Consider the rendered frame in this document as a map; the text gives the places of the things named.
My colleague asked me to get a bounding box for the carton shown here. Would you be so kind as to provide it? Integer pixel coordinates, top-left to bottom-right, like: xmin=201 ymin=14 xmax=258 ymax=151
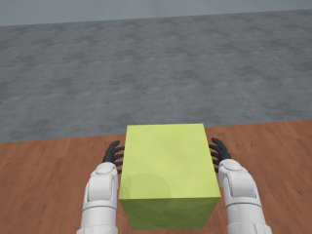
xmin=118 ymin=123 xmax=221 ymax=230

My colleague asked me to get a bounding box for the robot right forearm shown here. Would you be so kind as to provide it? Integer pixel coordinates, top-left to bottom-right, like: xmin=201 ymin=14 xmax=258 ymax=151
xmin=218 ymin=159 xmax=272 ymax=234

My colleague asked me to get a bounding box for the robot right hand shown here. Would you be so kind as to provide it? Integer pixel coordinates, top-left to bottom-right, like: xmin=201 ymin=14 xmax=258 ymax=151
xmin=208 ymin=137 xmax=232 ymax=173

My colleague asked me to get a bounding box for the robot left hand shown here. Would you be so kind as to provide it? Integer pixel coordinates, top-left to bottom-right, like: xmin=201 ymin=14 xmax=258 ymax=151
xmin=102 ymin=140 xmax=125 ymax=175

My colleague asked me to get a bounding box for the robot left forearm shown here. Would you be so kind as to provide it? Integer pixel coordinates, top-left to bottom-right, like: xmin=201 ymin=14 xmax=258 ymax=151
xmin=76 ymin=162 xmax=118 ymax=234

